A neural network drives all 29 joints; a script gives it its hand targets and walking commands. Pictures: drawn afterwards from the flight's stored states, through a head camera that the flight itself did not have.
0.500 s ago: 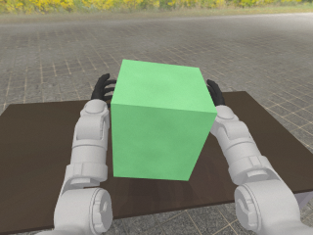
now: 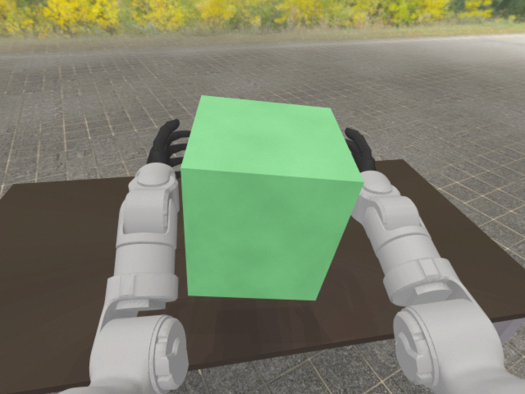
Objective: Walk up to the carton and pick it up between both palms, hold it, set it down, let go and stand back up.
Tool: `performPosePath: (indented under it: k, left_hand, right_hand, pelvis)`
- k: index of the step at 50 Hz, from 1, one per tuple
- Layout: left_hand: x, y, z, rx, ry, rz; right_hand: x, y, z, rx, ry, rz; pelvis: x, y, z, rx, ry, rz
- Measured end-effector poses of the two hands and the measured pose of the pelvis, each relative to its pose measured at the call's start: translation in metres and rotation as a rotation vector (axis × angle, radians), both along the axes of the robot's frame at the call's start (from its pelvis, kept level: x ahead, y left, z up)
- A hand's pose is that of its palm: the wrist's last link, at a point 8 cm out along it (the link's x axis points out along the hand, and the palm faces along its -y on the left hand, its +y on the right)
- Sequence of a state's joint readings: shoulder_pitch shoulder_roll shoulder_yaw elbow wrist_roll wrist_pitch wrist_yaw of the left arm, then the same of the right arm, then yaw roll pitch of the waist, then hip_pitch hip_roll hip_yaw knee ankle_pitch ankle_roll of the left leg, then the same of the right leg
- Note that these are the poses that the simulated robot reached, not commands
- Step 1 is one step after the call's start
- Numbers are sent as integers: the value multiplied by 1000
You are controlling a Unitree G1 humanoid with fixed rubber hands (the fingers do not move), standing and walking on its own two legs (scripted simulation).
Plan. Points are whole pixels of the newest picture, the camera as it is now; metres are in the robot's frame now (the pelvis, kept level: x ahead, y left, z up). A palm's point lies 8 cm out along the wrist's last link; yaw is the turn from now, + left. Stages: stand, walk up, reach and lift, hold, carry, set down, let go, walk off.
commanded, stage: hold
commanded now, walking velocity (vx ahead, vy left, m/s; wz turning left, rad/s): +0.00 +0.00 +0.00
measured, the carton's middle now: (260, 200) +0.39 +0.03 +0.18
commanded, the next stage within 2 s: none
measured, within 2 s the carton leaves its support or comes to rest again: neither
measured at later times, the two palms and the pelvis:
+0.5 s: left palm (164, 168) +0.38 +0.17 +0.24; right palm (363, 172) +0.39 -0.13 +0.23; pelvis +0.00 +0.00 +0.00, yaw +0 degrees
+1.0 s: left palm (166, 166) +0.37 +0.16 +0.25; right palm (368, 170) +0.38 -0.14 +0.24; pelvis +0.00 +0.00 +0.00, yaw +0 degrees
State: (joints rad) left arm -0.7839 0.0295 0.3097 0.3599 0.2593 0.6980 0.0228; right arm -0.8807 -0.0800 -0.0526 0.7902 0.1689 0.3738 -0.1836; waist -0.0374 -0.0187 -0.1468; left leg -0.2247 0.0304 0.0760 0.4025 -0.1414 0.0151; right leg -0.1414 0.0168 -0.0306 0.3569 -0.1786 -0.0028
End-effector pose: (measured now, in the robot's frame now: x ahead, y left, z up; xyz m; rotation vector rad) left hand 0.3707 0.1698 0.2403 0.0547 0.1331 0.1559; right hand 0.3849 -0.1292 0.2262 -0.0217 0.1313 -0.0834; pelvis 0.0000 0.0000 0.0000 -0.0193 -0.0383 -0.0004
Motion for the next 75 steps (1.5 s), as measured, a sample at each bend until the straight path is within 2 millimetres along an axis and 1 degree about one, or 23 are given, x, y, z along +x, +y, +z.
performPosePath:
  k: [11,21,24,29,35,75]
  left_hand:
    - [1,-4,8,12,-8,-8]
    - [7,-4,-1,13,19,-11]
    - [6,-3,0,12,4,-9]
    - [2,-3,7,10,-29,-10]
    - [1,-7,5,10,-12,-21]
    - [2,-6,5,10,-11,-23]
  right_hand:
    - [0,-4,5,17,-8,-10]
    - [5,-4,-1,8,17,-7]
    - [5,-3,4,-5,1,-4]
    - [2,-3,13,-6,-32,-6]
    - [-2,-7,12,-4,-15,-17]
    - [-1,-7,12,-4,-18,-15]
  pelvis:
    - [0,0,0,0,0,0]
    - [3,-1,0,1,4,1]
    - [3,-1,0,1,5,1]
    - [3,-1,0,1,1,1]
    - [1,-1,0,1,-3,1]
    - [2,-1,0,1,-2,2]
